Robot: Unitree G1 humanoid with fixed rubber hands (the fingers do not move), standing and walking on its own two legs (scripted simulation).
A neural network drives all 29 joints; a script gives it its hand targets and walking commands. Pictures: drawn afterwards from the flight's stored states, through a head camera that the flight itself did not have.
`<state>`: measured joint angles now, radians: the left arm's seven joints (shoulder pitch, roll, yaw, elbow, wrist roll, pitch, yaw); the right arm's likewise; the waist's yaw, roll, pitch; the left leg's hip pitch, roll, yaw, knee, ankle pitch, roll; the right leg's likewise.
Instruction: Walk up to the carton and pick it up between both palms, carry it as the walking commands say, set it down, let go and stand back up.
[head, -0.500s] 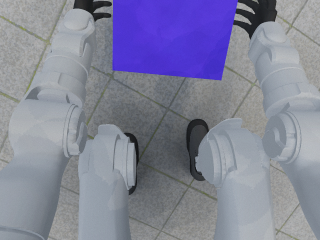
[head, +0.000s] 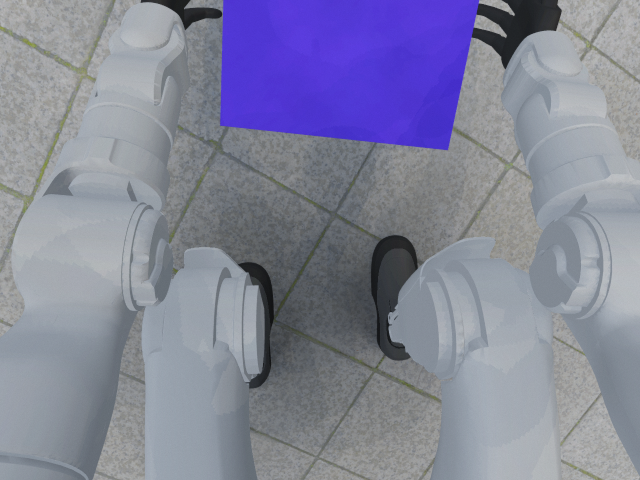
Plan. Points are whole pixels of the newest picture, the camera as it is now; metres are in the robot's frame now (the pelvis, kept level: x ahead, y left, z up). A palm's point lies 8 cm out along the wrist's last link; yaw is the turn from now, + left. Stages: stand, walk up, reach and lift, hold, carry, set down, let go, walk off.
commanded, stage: set down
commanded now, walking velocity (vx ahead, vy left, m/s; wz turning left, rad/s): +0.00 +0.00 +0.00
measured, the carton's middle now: (339, 60) +0.51 -0.03 -0.28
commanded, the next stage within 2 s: none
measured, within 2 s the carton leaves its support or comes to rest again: neither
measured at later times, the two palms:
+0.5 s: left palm (166, 35) +0.52 +0.15 -0.20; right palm (542, 56) +0.49 -0.23 -0.18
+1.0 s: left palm (133, 12) +0.54 +0.17 -0.18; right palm (576, 42) +0.50 -0.25 -0.16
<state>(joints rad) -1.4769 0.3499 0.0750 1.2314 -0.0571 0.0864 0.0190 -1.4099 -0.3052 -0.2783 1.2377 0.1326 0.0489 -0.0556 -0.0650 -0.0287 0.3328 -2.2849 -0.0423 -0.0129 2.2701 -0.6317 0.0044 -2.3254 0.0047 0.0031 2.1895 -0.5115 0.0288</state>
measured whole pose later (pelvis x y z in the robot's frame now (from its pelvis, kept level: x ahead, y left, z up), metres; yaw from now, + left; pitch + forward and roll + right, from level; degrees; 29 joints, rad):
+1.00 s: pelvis -0.01 -0.01 +0.00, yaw +0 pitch +35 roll -2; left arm -1.41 0.48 -0.04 1.09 -0.24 0.04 0.05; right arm -1.36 -0.41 -0.14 1.14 0.35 0.00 -0.10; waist -0.07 -0.02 0.39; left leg -2.29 0.00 -0.02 2.27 -0.60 0.01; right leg -2.32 -0.02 -0.03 2.19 -0.48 0.00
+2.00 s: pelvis +0.02 +0.00 +0.21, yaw +1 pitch +47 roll -1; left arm -1.11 0.42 0.16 0.89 -0.07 0.20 -0.08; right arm -0.94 -0.27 -0.34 0.75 0.11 0.18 -0.01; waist -0.09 0.02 -0.11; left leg -1.83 -0.03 -0.03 1.49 -0.47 0.00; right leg -1.85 0.00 -0.01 1.43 -0.39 0.01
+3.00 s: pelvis +0.11 -0.01 +0.40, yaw +1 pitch +16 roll +0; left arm -0.06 0.21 0.10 0.57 0.02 0.03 -0.03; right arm 0.06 -0.19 -0.07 0.47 0.03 0.03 0.07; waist -0.05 -0.01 -0.04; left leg -0.58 0.00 -0.04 0.63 -0.32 -0.01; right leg -0.62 0.03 0.02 0.61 -0.26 -0.01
